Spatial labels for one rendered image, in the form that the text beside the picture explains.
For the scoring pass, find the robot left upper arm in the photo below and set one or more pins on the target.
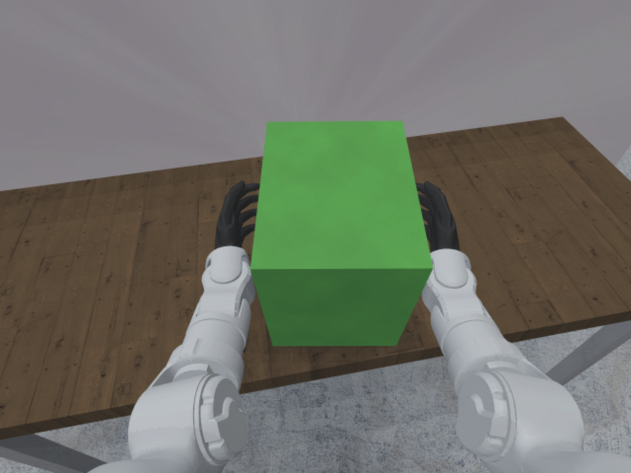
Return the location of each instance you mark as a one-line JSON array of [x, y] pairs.
[[194, 425]]

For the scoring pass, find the table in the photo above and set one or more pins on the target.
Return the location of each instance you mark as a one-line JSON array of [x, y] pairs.
[[99, 278]]

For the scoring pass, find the carton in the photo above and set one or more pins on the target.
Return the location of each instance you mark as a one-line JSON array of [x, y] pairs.
[[340, 254]]

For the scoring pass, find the left robot forearm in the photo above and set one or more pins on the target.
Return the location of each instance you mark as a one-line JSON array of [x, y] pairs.
[[216, 335]]

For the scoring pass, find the right robot forearm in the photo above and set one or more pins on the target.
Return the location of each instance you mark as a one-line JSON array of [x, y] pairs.
[[468, 336]]

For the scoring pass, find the robot right hand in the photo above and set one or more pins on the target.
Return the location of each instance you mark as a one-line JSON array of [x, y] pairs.
[[441, 232]]

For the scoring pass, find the robot left hand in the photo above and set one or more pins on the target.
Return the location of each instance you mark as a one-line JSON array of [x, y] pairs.
[[230, 230]]

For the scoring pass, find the robot right upper arm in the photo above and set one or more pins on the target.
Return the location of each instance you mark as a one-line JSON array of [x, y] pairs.
[[517, 423]]

